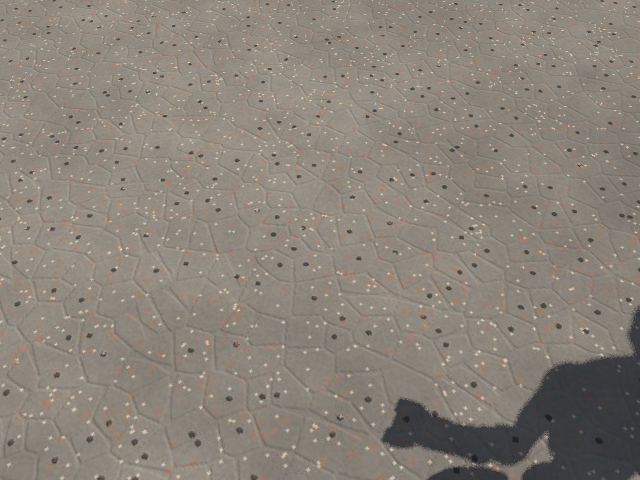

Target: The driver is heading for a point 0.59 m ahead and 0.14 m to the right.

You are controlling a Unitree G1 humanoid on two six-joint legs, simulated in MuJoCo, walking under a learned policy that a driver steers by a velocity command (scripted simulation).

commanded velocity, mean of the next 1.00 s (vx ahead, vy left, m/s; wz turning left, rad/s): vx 0.44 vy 0.00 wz -0.34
